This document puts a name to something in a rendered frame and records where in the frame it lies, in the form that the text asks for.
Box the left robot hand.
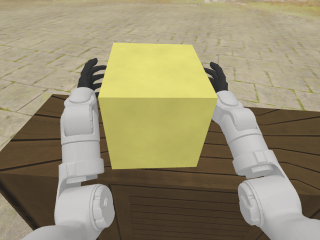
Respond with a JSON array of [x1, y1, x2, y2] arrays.
[[77, 58, 107, 98]]

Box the right robot hand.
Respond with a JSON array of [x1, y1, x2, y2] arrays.
[[204, 61, 228, 93]]

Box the pedestal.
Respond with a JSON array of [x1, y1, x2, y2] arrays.
[[0, 94, 320, 240]]

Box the right robot upper arm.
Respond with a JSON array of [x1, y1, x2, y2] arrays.
[[238, 174, 320, 240]]

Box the carton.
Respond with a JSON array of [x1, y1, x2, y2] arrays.
[[98, 42, 218, 169]]

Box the left robot upper arm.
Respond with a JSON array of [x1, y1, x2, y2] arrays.
[[21, 184, 115, 240]]

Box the robot right forearm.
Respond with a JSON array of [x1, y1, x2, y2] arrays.
[[212, 90, 302, 213]]

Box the robot left forearm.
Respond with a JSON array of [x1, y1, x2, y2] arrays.
[[54, 87, 105, 223]]

